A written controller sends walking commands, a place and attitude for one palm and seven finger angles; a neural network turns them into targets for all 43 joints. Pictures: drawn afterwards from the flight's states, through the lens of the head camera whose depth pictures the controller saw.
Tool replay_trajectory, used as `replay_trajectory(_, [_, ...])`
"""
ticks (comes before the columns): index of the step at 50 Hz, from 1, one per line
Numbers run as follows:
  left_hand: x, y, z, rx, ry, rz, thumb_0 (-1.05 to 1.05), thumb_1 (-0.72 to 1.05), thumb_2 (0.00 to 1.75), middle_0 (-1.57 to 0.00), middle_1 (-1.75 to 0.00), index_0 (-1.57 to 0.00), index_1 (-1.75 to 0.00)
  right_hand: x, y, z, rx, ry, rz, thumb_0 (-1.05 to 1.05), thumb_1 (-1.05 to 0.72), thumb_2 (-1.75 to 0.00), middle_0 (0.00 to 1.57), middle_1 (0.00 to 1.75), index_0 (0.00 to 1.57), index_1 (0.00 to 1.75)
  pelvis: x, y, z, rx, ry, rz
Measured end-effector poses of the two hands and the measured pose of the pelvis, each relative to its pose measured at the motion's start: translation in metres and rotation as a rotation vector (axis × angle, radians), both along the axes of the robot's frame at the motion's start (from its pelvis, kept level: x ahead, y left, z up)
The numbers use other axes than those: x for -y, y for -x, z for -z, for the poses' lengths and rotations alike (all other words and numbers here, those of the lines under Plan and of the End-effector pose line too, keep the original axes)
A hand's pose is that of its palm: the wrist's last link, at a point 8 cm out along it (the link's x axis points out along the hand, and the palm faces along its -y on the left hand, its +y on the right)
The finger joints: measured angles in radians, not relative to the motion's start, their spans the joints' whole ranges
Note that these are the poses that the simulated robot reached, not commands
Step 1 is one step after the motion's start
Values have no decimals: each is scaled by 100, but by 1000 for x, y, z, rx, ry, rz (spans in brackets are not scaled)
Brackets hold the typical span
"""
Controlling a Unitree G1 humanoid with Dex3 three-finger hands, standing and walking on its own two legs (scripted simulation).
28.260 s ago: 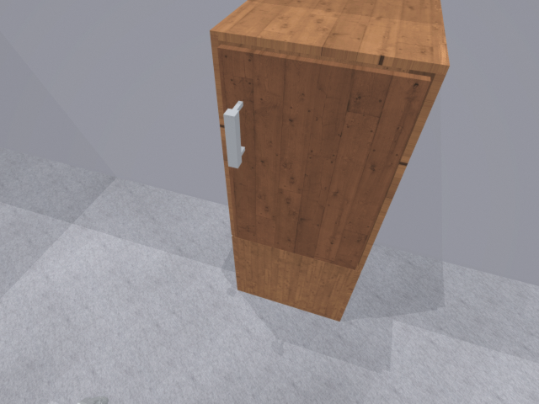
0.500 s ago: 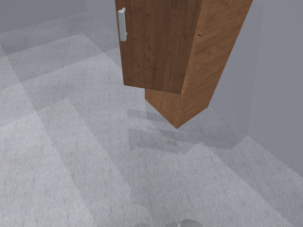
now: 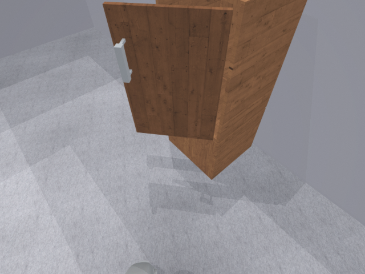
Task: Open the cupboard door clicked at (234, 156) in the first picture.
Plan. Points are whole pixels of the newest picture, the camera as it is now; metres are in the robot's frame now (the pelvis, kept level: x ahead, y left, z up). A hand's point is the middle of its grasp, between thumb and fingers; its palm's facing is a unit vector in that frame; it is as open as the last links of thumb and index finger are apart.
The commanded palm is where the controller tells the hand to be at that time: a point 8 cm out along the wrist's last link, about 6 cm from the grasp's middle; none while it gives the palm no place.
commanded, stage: take the last steps up to it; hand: left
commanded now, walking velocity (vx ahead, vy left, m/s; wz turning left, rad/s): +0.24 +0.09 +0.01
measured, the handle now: (125, 60) +0.76 +0.24 +0.05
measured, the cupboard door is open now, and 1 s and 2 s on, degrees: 41 41 41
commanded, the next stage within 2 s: come to a stop and stand still in 0.18 s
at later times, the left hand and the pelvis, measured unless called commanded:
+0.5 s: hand (97, 249) +0.21 +0.25 -0.19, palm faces +0.02 -0.98 -0.19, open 7.3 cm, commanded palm none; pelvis +0.16 +0.07 -0.01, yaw -2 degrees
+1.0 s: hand (95, 240) +0.23 +0.26 -0.19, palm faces -0.01 -0.97 -0.22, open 7.4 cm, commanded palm none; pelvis +0.16 +0.08 -0.02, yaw -3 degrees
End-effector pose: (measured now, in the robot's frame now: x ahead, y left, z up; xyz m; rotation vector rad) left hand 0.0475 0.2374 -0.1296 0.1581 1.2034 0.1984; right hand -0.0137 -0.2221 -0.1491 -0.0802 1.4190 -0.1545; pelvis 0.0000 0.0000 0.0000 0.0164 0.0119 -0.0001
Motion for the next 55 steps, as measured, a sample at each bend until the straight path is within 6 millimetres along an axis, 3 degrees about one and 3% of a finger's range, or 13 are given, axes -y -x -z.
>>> replay_trajectory(5, [-15,20,8,-149,27,-48,-1,94,90,-20,-30,-20,-30,-7,-100,-7,132,25,-66,1,-92,-90,19,30,20,30,-18,-41,0,2,3,0])
replay_trajectory(10, [-31,29,28,-294,79,-96,0,92,90,-20,-30,-20,-30,-30,-196,-9,265,66,-133,1,-92,-90,19,30,20,30,-47,-88,15,12,20,9])
replay_trajectory(12, [-40,22,39,-339,93,-92,0,91,90,-20,-30,-20,-30,-40,-222,-5,315,92,-140,1,-91,-90,19,30,20,30,-59,-103,25,14,27,16])
replay_trajectory(14, [-48,4,42,-346,91,-77,1,91,90,-20,-30,-20,-30,-49,-233,-6,324,99,-136,0,-91,-90,19,30,20,30,-65,-115,25,18,14,28])
replay_trajectory(19, [-59,-73,35,-232,77,-40,1,91,90,-20,-30,-19,-30,-70,-231,-7,251,83,-102,0,-92,-90,19,30,20,30,-73,-140,14,11,4,32])
replay_trajectory(24, [-61,-143,29,-128,49,12,1,92,90,-20,-30,-19,-30,-63,-225,-4,165,94,-56,-1,-95,-90,20,30,21,30,-71,-159,11,11,10,36])
replay_trajectory(28, [-63,-181,25,-77,9,44,1,92,90,-20,-30,-19,-30,-52,-219,6,113,83,-14,-1,-93,-90,20,30,21,30,-61,-170,16,12,7,42])
replay_trajectory(32, [-59,-205,19,-40,-37,75,1,92,90,-20,-30,-19,-30,-36,-212,17,74,69,30,0,-92,-90,20,30,20,30,-50,-175,21,4,8,44])
replay_trajectory(36, [-53,-214,12,-17,-44,78,1,91,90,-20,-30,-20,-30,-28,-207,14,33,73,39,0,-91,-90,20,30,20,30,-48,-174,16,3,-2,35])
replay_trajectory(41, [-49,-209,11,-15,-15,75,1,90,90,-20,-30,-20,-30,-31,-210,3,38,76,22,1,-91,-90,19,30,20,30,-52,-170,8,1,-11,34])
replay_trajectory(48, [-67,-186,29,-26,7,68,1,90,90,-20,-30,-20,-30,-53,-218,4,159,103,-10,1,-91,-90,19,30,20,30,-77,-160,21,13,22,30])
replay_trajectory(55, [-91,-154,21,-56,-17,84,1,90,90,-20,-30,-20,-30,-86,-221,6,263,51,-27,0,-92,-90,20,30,20,30,-94,-149,21,47,11,64])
